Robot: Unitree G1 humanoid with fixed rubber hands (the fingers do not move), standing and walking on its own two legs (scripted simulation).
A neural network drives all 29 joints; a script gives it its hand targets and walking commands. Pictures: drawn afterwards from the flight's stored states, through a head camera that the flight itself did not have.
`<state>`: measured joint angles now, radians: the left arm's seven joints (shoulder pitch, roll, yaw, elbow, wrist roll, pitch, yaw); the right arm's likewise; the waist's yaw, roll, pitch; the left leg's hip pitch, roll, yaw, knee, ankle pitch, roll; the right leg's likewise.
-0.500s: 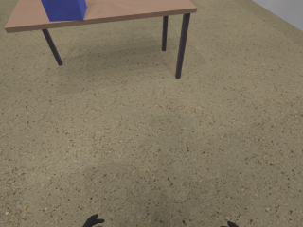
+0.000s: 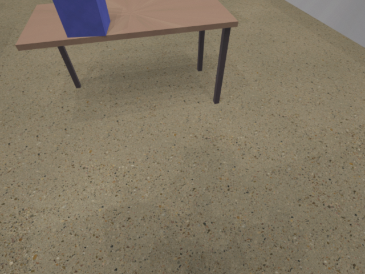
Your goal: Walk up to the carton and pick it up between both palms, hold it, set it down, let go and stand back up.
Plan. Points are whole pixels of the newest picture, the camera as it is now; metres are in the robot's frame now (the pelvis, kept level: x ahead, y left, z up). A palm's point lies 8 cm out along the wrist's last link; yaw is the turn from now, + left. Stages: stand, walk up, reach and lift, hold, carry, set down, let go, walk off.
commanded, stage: stand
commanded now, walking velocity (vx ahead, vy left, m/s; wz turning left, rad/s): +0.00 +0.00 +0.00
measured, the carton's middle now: (82, 5) +1.37 +0.61 +0.03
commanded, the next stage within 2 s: none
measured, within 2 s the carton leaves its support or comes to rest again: neither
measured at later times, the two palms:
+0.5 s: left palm out of the picture +0.00 +0.20 -0.14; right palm out of the picture -0.02 -0.21 -0.14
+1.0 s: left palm out of the picture -0.02 +0.19 -0.14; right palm out of the picture -0.03 -0.20 -0.14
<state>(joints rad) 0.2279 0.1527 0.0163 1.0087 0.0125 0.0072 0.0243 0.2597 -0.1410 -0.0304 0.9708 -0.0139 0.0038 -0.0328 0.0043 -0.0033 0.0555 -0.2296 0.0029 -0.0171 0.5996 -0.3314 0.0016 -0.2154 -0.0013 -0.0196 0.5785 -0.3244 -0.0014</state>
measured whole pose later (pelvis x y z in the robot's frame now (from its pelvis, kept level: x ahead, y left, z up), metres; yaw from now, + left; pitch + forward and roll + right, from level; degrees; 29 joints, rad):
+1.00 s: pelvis +0.00 -0.01 +0.01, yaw +0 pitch -3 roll +0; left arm 0.27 0.09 0.01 1.18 0.01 0.00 0.05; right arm 0.28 -0.09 -0.01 1.17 -0.02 0.00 -0.05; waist 0.00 0.00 0.06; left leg -0.17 0.02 -0.01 0.49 -0.28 -0.01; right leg -0.16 0.01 -0.02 0.48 -0.27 -0.01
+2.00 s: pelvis +0.02 -0.03 +0.01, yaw -1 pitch -3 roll +0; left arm 0.28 0.10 0.00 1.18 0.01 -0.01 0.05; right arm 0.29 -0.07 -0.02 1.19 -0.01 -0.01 -0.05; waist 0.00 0.00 0.06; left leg -0.12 0.04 -0.02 0.46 -0.29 -0.04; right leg -0.12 0.04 -0.02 0.46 -0.29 -0.04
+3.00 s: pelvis +0.04 -0.07 +0.01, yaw +0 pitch -1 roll -1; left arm 0.31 0.10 -0.01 1.17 0.01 -0.03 0.04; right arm 0.32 -0.08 -0.01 1.22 0.00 0.01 -0.05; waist 0.00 0.02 0.04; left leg -0.11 0.12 -0.04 0.45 -0.32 -0.10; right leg -0.08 0.11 -0.04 0.40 -0.30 -0.10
